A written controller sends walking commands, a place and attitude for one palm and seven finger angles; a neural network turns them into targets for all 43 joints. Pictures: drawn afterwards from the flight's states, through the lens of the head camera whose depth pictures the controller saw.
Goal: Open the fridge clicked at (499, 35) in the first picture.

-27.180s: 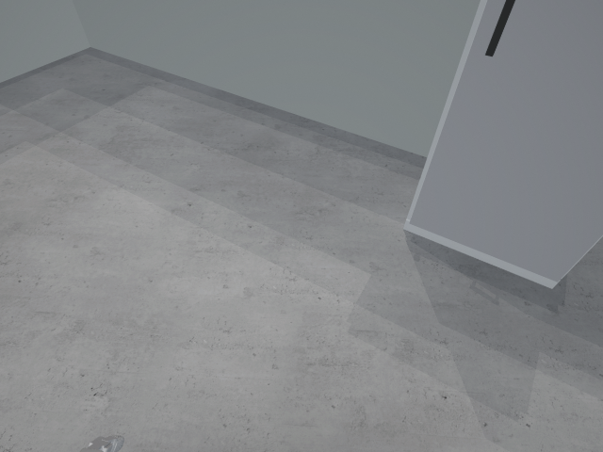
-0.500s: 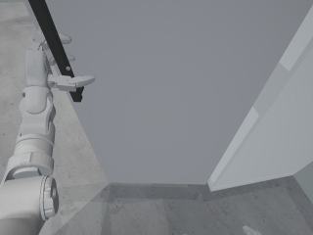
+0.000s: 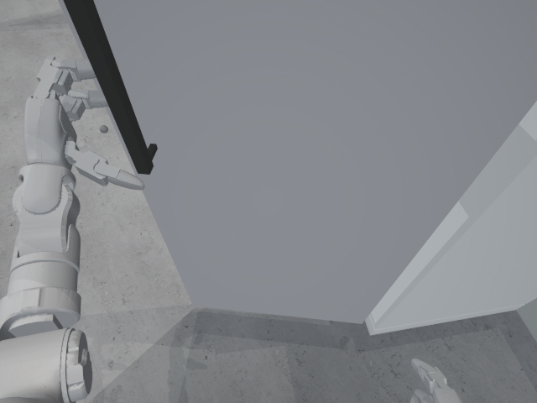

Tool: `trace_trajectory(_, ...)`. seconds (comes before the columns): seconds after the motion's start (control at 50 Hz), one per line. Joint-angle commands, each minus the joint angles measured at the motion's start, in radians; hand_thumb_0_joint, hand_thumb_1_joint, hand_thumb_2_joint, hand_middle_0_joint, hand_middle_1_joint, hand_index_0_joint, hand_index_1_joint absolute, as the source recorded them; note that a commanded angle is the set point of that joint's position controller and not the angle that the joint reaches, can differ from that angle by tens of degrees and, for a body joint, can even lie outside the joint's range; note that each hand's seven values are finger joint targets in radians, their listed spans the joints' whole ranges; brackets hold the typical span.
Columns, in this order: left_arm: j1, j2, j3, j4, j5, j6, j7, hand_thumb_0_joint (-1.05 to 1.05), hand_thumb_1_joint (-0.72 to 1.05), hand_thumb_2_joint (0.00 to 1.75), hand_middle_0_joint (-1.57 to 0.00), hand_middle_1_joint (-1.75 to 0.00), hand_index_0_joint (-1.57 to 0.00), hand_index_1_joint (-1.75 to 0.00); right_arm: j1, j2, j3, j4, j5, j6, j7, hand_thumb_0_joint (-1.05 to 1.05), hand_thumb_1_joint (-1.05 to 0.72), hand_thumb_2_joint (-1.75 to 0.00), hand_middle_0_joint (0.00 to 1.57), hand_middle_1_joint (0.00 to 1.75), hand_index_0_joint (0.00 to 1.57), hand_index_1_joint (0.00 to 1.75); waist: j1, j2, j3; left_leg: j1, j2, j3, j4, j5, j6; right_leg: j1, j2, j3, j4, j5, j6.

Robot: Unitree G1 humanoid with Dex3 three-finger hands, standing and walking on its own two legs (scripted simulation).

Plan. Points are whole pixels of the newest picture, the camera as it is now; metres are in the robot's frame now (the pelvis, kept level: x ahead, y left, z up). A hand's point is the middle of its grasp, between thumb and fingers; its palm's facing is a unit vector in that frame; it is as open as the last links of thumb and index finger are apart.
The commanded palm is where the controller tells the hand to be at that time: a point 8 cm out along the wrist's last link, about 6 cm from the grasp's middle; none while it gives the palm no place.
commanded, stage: slip the hand off the handle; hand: left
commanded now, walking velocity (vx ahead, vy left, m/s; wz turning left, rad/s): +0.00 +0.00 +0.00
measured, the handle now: (117, 74) +0.46 +0.22 +0.24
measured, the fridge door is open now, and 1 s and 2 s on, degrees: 75 73 73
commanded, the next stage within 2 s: draw the hand back to the body in 1.20 s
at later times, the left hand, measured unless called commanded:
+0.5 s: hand (45, 131) +0.39 +0.30 +0.20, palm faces +0.26 -0.94 -0.20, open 14.6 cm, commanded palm +0.35 +0.34 +0.20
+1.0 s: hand (6, 192) +0.29 +0.30 +0.20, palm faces +0.26 -0.94 -0.21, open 14.7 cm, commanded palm +0.26 +0.33 +0.20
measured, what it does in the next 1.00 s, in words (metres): stands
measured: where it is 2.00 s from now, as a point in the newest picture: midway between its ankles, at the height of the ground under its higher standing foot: outside the picture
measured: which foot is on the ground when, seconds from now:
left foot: down 0.00-1.00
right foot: down 0.00-1.00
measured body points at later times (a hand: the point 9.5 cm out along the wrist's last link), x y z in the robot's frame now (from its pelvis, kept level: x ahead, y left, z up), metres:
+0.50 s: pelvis +0.02 +0.02 +0.00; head +0.04 +0.02 +0.45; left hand +0.37 +0.35 +0.21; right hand +0.13 -0.23 -0.10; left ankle -0.01 +0.12 -0.73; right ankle +0.03 -0.13 -0.72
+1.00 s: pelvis -0.01 +0.00 +0.00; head -0.01 -0.01 +0.45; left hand +0.27 +0.34 +0.21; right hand +0.17 -0.23 -0.08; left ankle -0.01 +0.12 -0.73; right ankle +0.03 -0.13 -0.73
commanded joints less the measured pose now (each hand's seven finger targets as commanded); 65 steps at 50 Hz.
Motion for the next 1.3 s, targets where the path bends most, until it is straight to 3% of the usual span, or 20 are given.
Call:
trace_trajectory(0.0,-0.408,0.258,0.054,-0.319,-0.033,-0.051,-0.016,0.0,-0.55,0.2,-0.25,-1.15,-0.25,-1.15,0.033,-0.131,-0.058,-0.115,0.006,-0.034,-0.01,0.0,-0.9,-0.9,0.2,0.3,0.2,0.3,0.008,0.11,-0.41,0.187,-0.017,-0.004,-0.047,0.466,0.021,0.202,0.02,-0.012,-0.027,0.371,-0.031)
trace_trajectory(0.02,-0.391,0.28,0.078,-0.32,-0.038,-0.048,-0.025,0.0,-0.55,0.2,-0.25,-1.15,-0.25,-1.15,0.045,-0.134,-0.061,-0.105,0.006,-0.033,-0.009,0.0,-0.9,-0.9,0.2,0.3,0.2,0.3,0.013,0.1,-0.424,0.208,-0.01,-0.017,-0.046,0.509,0.014,0.198,0.022,-0.018,-0.025,0.379,-0.03)
trace_trajectory(0.04,-0.361,0.25,0.053,-0.32,-0.041,-0.038,-0.038,0.0,-0.55,0.2,-0.25,-1.15,-0.25,-1.15,0.041,-0.132,-0.061,-0.111,0.009,-0.031,-0.007,0.0,-0.9,-0.9,0.2,0.3,0.2,0.3,0.011,0.113,-0.409,0.22,-0.006,-0.021,-0.043,0.53,0.01,0.178,0.025,-0.02,-0.025,0.371,-0.029)
trace_trajectory(0.06,-0.344,0.237,0.046,-0.301,-0.047,-0.027,-0.048,0.0,-0.55,0.2,-0.25,-1.15,-0.25,-1.15,0.042,-0.133,-0.06,-0.11,0.011,-0.027,-0.008,0.0,-0.9,-0.9,0.2,0.3,0.2,0.3,0.006,0.079,-0.382,0.211,-0.004,-0.025,-0.043,0.527,0.008,0.166,0.027,-0.025,-0.028,0.363,-0.028)
trace_trajectory(0.1,-0.353,0.193,0.007,-0.32,-0.059,-0.009,-0.067,0.0,-0.55,0.2,-0.25,-1.15,-0.25,-1.15,0.041,-0.131,-0.06,-0.111,0.017,-0.026,-0.011,0.0,-0.9,-0.9,0.2,0.3,0.2,0.3,-0.004,0.1,-0.347,0.218,0.001,-0.031,-0.041,0.558,0.003,0.143,0.027,-0.031,-0.031,0.359,-0.03)
trace_trajectory(0.18,-0.29,0.237,0.071,-0.308,-0.079,0.029,-0.085,0.0,-0.55,0.2,-0.25,-1.15,-0.25,-1.15,0.045,-0.136,-0.059,-0.113,0.018,-0.014,-0.012,0.0,-0.9,-0.9,0.2,0.3,0.2,0.3,0.016,0.052,-0.336,0.202,0.003,-0.045,-0.048,0.572,-0.011,0.157,0.028,-0.039,-0.029,0.361,-0.03)
trace_trajectory(0.26,-0.327,0.242,0.072,-0.343,-0.078,0.031,-0.086,0.0,-0.55,0.2,-0.25,-1.15,-0.25,-1.15,0.04,-0.133,-0.054,-0.117,0.014,-0.008,-0.012,0.0,-0.9,-0.9,0.2,0.3,0.2,0.3,0.014,0.084,-0.328,0.201,0.001,-0.05,-0.048,0.563,-0.022,0.141,0.029,-0.04,-0.026,0.338,-0.032)
trace_trajectory(0.3,-0.313,0.294,0.124,-0.356,-0.079,0.018,-0.082,0.0,-0.55,0.2,-0.25,-1.15,-0.25,-1.15,0.045,-0.137,-0.054,-0.12,0.007,-0.008,-0.014,0.0,-0.9,-0.9,0.2,0.3,0.2,0.3,0.027,0.072,-0.348,0.196,-0.001,-0.048,-0.044,0.565,-0.02,0.164,0.03,-0.038,-0.023,0.348,-0.034)
trace_trajectory(0.4,-0.312,0.384,0.204,-0.302,-0.081,-0.012,-0.11,0.0,-0.55,0.2,-0.25,-1.15,-0.25,-1.15,0.051,-0.141,-0.05,-0.114,0.003,0.004,-0.021,0.0,-0.9,-0.9,0.2,0.3,0.2,0.3,0.029,0.066,-0.351,0.145,-0.007,-0.039,-0.044,0.492,-0.011,0.19,0.031,-0.031,-0.018,0.34,-0.035)
trace_trajectory(0.44,-0.294,0.343,0.167,-0.321,-0.09,-0.019,-0.138,0.0,-0.55,0.2,-0.25,-1.15,-0.25,-1.15,0.043,-0.133,-0.05,-0.125,0.006,0.002,-0.018,0.0,-0.9,-0.9,0.2,0.3,0.2,0.3,0.031,0.131,-0.372,0.173,-0.009,-0.039,-0.041,0.504,-0.014,0.178,0.032,-0.029,-0.016,0.33,-0.036)
trace_trajectory(0.48,-0.223,0.325,0.158,-0.33,-0.107,-0.016,-0.165,0.0,-0.55,0.2,-0.25,-1.15,-0.25,-1.15,0.033,-0.136,-0.049,-0.138,0.009,0.0,-0.016,0.0,-0.9,-0.9,0.2,0.3,0.2,0.3,0.039,0.155,-0.357,0.18,-0.006,-0.046,-0.041,0.506,-0.021,0.164,0.035,-0.034,-0.018,0.304,-0.039)
trace_trajectory(0.52,-0.196,0.286,0.122,-0.352,-0.127,-0.009,-0.186,0.0,-0.55,0.2,-0.25,-1.15,-0.25,-1.15,0.025,-0.137,-0.049,-0.147,0.013,0.0,-0.017,0.0,-0.9,-0.9,0.2,0.3,0.2,0.3,0.032,0.136,-0.339,0.172,-0.005,-0.043,-0.042,0.48,-0.016,0.158,0.036,-0.036,-0.022,0.294,-0.036)
trace_trajectory(0.6,-0.115,0.327,0.188,-0.366,-0.169,0.012,-0.203,0.0,-0.55,0.2,-0.25,-1.15,-0.25,-1.15,0.006,-0.147,-0.048,-0.161,0.019,-0.003,-0.026,0.0,-0.9,-0.9,0.2,0.3,0.2,0.3,0.05,0.048,-0.273,0.102,-0.012,-0.039,-0.067,0.328,0.003,0.184,0.033,-0.036,-0.039,0.245,-0.039)
trace_trajectory(0.74,-0.103,0.338,0.207,-0.489,-0.17,0.006,-0.174,0.0,-0.55,0.2,-0.25,-1.15,-0.25,-1.15,-0.047,-0.131,-0.033,-0.181,0.017,-0.029,-0.037,0.0,-0.9,-0.9,0.2,0.3,0.2,0.3,0.059,0.106,-0.237,0.092,-0.025,-0.041,-0.089,0.201,0.009,0.166,0.027,-0.026,-0.053,0.127,-0.038)
trace_trajectory(0.8,-0.062,0.342,0.214,-0.489,-0.17,0.004,-0.169,0.0,-0.55,0.2,-0.25,-1.15,-0.25,-1.15,-0.055,-0.135,-0.031,-0.18,0.016,-0.04,-0.044,0.0,-0.9,-0.9,0.2,0.3,0.2,0.3,0.057,0.07,-0.222,0.077,-0.024,-0.039,-0.089,0.153,0.015,0.165,0.026,-0.021,-0.063,0.085,-0.035)
trace_trajectory(0.88,-0.078,0.313,0.17,-0.478,-0.18,0.017,-0.193,0.0,-0.55,0.2,-0.25,-1.15,-0.25,-1.15,-0.078,-0.132,-0.023,-0.178,0.025,-0.059,-0.057,0.0,-0.9,-0.9,0.2,0.3,0.2,0.3,0.041,0.086,-0.184,0.068,-0.027,-0.045,-0.099,0.059,0.016,0.131,0.023,-0.016,-0.086,-0.006,-0.03)
trace_trajectory(1.0,-0.018,0.319,0.182,-0.474,-0.21,0.035,-0.221,0.0,-0.55,0.2,-0.25,-1.15,-0.25,-1.15,-0.095,-0.134,-0.015,-0.177,0.027,-0.077,-0.068,0.0,-0.9,-0.9,0.2,0.3,0.2,0.3,0.052,0.048,-0.169,0.05,-0.029,-0.043,-0.092,0.036,0.019,0.147,0.014,-0.004,-0.099,-0.035,-0.026)
trace_trajectory(1.12,0.053,0.335,0.226,-0.536,-0.234,0.038,-0.233,0.0,-0.55,0.2,-0.25,-1.15,-0.25,-1.15,-0.112,-0.128,-0.011,-0.192,0.024,-0.092,-0.065,0.0,-0.9,-0.9,0.2,0.3,0.2,0.3,0.072,0.055,-0.203,0.05,-0.033,-0.04,-0.076,0.086,0.02,0.189,0.007,0.005,-0.085,0.019,-0.024)
trace_trajectory(1.14,0.043,0.357,0.244,-0.537,-0.235,0.039,-0.234,0.0,-0.55,0.2,-0.25,-1.15,-0.25,-1.15,-0.111,-0.13,-0.012,-0.187,0.024,-0.094,-0.066,0.0,-0.9,-0.9,0.2,0.3,0.2,0.3,0.069,0.067,-0.201,0.05,-0.033,-0.037,-0.071,0.094,0.019,0.187,0.008,0.007,-0.083,0.029,-0.023)
trace_trajectory(1.28,0.021,0.337,0.218,-0.534,-0.233,0.052,-0.244,0.0,-0.55,0.2,-0.25,-1.15,-0.25,-1.15,-0.091,-0.133,-0.014,-0.167,0.023,-0.107,-0.077,0.0,-0.9,-0.9,0.2,0.3,0.2,0.3,0.051,0.08,-0.197,0.058,-0.034,-0.038,-0.061,0.136,0.017,0.171,0.011,-0.002,-0.074,0.085,-0.021)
